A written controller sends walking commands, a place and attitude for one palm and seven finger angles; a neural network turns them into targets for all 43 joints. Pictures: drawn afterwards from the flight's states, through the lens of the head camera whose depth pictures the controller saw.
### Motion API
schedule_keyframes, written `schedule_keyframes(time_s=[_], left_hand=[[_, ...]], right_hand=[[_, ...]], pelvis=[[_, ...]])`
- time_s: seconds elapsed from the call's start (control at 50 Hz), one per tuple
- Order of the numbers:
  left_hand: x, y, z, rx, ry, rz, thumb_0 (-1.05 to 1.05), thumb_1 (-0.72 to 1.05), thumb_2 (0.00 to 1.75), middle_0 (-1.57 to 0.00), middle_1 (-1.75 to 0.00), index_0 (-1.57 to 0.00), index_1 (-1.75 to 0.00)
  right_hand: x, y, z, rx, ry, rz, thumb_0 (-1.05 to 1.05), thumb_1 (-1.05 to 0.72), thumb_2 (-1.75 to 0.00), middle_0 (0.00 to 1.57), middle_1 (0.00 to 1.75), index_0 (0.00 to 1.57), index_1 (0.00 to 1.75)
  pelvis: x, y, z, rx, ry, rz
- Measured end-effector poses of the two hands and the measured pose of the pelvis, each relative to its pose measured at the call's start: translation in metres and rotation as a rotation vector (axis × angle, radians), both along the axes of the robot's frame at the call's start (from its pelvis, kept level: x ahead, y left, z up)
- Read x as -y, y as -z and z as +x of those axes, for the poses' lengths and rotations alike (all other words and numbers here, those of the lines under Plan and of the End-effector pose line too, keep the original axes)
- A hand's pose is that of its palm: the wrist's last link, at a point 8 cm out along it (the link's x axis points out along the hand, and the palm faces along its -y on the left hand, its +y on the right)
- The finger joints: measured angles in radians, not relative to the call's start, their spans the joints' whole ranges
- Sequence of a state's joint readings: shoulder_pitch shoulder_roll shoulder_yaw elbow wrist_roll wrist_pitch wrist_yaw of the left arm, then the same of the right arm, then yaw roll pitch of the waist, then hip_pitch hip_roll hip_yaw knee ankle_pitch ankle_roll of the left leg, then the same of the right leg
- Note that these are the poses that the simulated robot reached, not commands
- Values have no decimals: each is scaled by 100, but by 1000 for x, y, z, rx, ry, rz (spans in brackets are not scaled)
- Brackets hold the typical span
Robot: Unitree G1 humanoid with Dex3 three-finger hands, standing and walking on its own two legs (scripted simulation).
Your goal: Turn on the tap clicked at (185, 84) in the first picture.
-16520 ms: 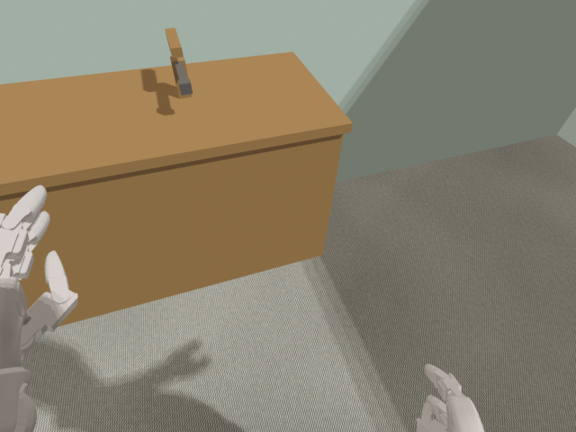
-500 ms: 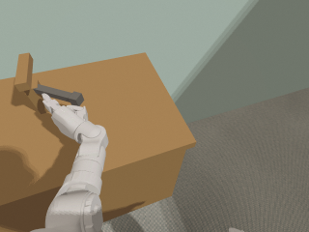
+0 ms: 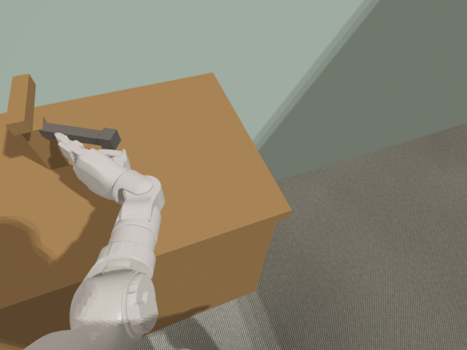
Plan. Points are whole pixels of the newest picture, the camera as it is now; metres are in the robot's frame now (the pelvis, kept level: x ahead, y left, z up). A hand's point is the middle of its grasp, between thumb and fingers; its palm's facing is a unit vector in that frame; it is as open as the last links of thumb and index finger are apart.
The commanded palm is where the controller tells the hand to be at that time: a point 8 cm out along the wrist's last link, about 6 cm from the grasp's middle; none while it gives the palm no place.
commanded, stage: push the lever round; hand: left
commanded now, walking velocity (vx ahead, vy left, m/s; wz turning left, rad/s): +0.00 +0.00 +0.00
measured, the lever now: (109, 139) +0.47 +0.23 +0.09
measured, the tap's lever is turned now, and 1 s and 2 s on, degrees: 59 85 85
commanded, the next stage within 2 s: lift the hand up off the lever in 0.22 s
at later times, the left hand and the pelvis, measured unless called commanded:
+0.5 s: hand (130, 145) +0.47 +0.19 +0.08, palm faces +0.85 -0.52 -0.12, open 8.1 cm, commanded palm +0.42 +0.20 +0.09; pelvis +0.00 +0.00 +0.00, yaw -1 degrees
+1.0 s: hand (117, 133) +0.47 +0.21 +0.11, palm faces +0.83 -0.55 -0.10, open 7.9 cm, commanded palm +0.41 +0.21 +0.11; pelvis +0.02 +0.00 +0.01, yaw -1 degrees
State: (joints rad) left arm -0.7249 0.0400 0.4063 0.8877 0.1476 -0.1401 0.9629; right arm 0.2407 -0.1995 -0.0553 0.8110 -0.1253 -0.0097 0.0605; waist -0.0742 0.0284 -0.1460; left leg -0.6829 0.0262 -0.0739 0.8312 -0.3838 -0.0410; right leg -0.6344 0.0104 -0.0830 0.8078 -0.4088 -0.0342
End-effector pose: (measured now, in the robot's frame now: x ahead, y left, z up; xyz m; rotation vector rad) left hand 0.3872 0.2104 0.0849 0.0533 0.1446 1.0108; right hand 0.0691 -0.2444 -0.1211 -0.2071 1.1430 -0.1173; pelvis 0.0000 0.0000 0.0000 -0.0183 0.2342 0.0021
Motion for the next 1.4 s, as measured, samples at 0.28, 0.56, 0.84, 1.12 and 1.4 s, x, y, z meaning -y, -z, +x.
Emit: schedule_keyframes(time_s=[0.28, 0.56, 0.84, 1.12, 1.4], left_hand=[[7, 0, 15, -4, -13, 2, 2, 90, 90, -16, -15, -8, -12], [7, -1, 27, -9, -15, -2, 2, 89, 90, -16, -15, -9, -12], [-2, -17, 30, 14, -2, 4, 2, 89, 90, -16, -15, -13, -14], [-5, -29, 15, 10, 30, -21, 2, 90, 90, -16, -15, -15, -15], [-2, -44, 17, -4, 29, -8, 2, 89, 90, -16, -15, -15, -15]], right_hand=[[8, 3, -19, -35, 25, -13, 1, -91, -90, 20, 30, 20, 30], [11, 2, -49, -100, 66, -14, 1, -91, -90, 20, 30, 20, 30], [7, -6, -30, -53, 68, -7, 1, -91, -90, 20, 30, 20, 30], [-3, -14, 13, 8, 12, 15, 1, -91, -90, 20, 30, 20, 30], [-10, -18, 38, 62, -10, 26, 1, -91, -90, 20, 30, 20, 30]], pelvis=[[4, 3, -4, -25, 4, 3], [4, 2, -2, -34, 14, 2], [1, -5, 7, -12, 20, 2], [-6, -14, 18, 37, 7, 1], [-4, -16, 17, 49, 5, 6]])
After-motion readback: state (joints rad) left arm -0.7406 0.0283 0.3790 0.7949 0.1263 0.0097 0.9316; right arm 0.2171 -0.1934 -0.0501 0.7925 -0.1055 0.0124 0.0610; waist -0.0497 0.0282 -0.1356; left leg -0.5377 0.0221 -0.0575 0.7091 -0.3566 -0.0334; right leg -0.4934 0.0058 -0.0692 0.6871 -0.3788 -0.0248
